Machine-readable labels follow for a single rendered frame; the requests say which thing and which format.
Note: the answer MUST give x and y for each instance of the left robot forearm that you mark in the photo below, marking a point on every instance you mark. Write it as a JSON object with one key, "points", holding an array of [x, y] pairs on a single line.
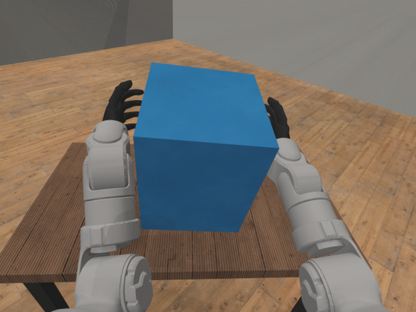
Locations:
{"points": [[109, 208]]}

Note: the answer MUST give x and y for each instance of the robot left upper arm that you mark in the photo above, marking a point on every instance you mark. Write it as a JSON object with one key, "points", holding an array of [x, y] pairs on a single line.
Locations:
{"points": [[116, 283]]}

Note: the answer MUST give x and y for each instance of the carton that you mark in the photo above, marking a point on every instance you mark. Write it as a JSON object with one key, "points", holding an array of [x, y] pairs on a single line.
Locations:
{"points": [[203, 146]]}

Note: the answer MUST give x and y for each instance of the robot left hand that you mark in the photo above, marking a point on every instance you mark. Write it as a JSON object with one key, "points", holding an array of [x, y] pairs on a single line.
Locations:
{"points": [[117, 104]]}

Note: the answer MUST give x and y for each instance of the robot right hand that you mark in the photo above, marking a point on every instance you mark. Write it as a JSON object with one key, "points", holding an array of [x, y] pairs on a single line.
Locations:
{"points": [[277, 118]]}

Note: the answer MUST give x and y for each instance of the table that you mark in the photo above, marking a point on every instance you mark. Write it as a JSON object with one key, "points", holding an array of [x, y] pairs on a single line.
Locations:
{"points": [[46, 245]]}

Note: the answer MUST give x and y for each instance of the robot right upper arm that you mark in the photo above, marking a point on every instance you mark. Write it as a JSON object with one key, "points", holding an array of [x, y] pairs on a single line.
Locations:
{"points": [[339, 283]]}

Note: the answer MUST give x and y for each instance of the right robot forearm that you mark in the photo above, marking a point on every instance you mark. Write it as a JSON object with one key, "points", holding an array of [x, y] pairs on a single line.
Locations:
{"points": [[316, 229]]}

